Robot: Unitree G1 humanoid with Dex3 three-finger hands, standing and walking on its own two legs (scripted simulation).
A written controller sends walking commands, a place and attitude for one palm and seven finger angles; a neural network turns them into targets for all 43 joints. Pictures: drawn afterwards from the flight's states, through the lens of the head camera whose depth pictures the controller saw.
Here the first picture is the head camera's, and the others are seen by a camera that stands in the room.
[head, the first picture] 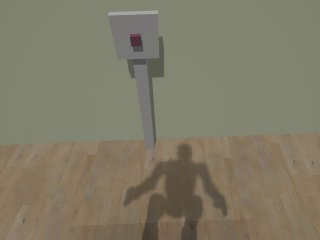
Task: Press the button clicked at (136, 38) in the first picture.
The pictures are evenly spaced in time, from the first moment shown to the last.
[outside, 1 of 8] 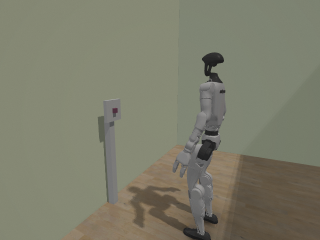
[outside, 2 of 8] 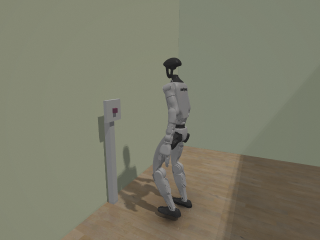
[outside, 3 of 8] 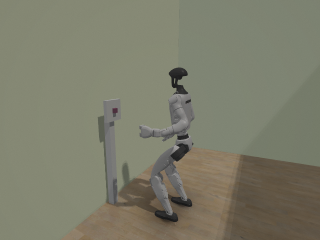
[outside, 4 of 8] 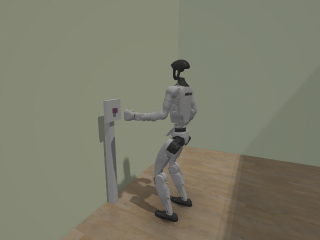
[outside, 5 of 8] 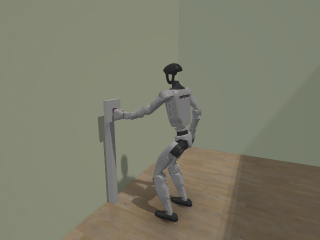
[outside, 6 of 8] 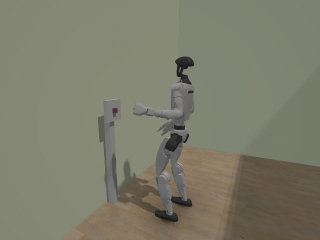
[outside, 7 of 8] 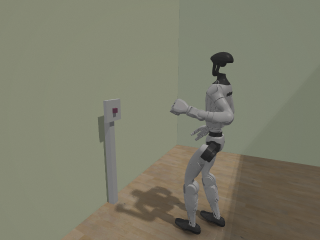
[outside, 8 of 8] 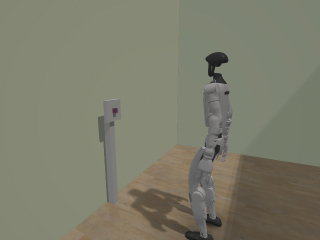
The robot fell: no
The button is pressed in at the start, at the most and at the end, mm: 0 9 0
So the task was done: no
